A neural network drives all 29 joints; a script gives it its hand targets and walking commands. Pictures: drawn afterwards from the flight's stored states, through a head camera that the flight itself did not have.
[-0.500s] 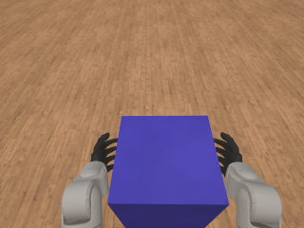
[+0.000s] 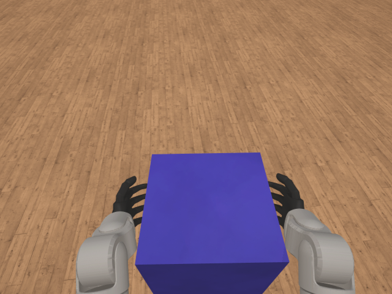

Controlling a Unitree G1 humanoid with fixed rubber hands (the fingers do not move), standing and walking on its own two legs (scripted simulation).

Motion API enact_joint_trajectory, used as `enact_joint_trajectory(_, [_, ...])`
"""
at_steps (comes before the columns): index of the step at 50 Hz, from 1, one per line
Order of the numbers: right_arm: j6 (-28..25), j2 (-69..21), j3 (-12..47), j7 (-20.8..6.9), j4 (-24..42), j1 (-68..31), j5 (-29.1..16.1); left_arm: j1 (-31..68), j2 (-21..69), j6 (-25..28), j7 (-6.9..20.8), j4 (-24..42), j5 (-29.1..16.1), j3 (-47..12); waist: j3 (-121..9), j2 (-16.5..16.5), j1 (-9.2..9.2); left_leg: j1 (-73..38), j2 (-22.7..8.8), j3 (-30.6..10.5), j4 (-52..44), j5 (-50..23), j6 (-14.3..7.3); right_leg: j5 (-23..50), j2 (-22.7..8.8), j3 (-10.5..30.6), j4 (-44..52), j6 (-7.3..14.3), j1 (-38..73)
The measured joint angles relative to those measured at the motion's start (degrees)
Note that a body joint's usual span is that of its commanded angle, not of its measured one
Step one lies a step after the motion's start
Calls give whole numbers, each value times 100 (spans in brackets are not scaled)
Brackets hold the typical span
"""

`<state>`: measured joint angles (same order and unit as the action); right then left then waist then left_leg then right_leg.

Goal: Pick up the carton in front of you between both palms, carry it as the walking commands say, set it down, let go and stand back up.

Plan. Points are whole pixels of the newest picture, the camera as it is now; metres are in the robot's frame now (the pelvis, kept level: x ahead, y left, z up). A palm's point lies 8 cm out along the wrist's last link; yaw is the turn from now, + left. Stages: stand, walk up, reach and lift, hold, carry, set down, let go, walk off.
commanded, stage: carry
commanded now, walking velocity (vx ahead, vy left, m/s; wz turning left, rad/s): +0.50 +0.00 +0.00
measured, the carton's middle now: (206, 230) +0.24 +0.00 +0.01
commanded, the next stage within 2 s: none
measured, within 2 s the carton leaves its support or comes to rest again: neither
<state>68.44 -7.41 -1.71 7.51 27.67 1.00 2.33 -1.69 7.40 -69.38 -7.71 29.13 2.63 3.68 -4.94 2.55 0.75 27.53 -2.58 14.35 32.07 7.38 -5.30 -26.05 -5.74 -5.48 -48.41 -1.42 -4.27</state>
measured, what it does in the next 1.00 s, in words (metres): walks ahead: right foot, then left foot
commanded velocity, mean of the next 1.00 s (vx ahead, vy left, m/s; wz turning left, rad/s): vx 0.50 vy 0.00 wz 0.00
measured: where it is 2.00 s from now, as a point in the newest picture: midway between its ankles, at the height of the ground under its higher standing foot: (198, 147)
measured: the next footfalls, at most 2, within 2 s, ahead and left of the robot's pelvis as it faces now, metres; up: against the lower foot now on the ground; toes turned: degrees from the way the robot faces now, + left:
right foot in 0.46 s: +0.50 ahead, -0.13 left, +0.00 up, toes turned -10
left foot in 0.96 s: +0.84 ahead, +0.10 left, +0.00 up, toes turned +13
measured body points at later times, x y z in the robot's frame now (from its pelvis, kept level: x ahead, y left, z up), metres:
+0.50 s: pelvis +0.35 -0.03 +0.00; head +0.33 -0.04 +0.45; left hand +0.58 +0.13 +0.10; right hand +0.59 -0.18 +0.09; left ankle +0.12 +0.08 -0.69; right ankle +0.46 -0.12 -0.72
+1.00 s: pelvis +0.69 +0.00 +0.00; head +0.68 +0.01 +0.45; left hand +0.93 +0.16 +0.07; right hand +0.93 -0.15 +0.08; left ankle +0.81 +0.09 -0.72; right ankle +0.47 -0.12 -0.70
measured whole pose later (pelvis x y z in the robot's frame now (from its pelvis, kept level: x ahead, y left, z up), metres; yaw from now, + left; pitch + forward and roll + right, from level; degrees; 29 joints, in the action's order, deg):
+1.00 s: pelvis +0.69 +0.00 +0.00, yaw +1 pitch +2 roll +2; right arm 68.4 -7.6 -1.5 7.1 30.7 2.6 2.5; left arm -2.8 7.5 -68.9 -7.8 31.2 2.4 2.8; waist -4.9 2.7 0.4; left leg 27.3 -2.3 14.4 30.3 5.1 -3.9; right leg -27.2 -6.6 -9.6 -31.3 -2.1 3.4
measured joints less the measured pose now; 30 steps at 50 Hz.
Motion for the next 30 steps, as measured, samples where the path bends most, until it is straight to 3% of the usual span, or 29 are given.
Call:
enact_joint_trajectory(2, [-76,-7,-17,-3,-115,39,-16,-11,3,28,1,-90,26,-5,159,-63,24,-306,-22,3,-271,91,56,247,125,247,-1531,120,-975])
enact_joint_trajectory(5, [-258,-28,-46,-36,-50,246,-4,-104,13,193,23,-132,62,-113,274,-139,43,-856,-3,-30,-902,72,87,806,77,200,-1800,198,-1986])
enact_joint_trajectory(15, [-561,-43,6,-115,196,518,-4,-398,32,502,66,126,142,-276,-39,-209,13,-2580,50,-227,-2154,532,348,2121,-150,-153,758,-3,-3085])
enact_joint_trajectory(21, [-312,-30,65,-90,598,389,-6,-306,32,261,16,563,52,-225,-128,-233,-21,-3539,16,-296,-2203,1308,696,2446,40,-541,1911,186,-2719])
enact_joint_trajectory(23, [-196,-26,38,-58,707,328,0,-213,23,191,5,583,9,-219,-111,-324,-40,-3618,-138,-370,-1573,1849,823,2333,197,-719,2148,343,-2365])
enact_joint_trajectory(25, [-90,-7,-73,-29,624,198,4,-38,9,189,-6,331,-9,-232,-39,-511,-130,-2921,-382,-630,324,2035,799,2001,281,-830,1663,606,-2361])
enact_joint_trajectory(28, [56,-1,-126,-6,534,89,35,77,3,124,-16,144,-37,-197,158,-462,-174,-1397,-163,-1099,3030,1714,566,1694,254,-869,1828,572,-2000])
enact_joint_trajectory(30, [81,-3,-74,-41,543,91,29,10,10,121,-16,202,-69,-152,241,-422,-192,-659,-169,-1076,3455,1336,456,1691,292,-869,2223,560,-1641])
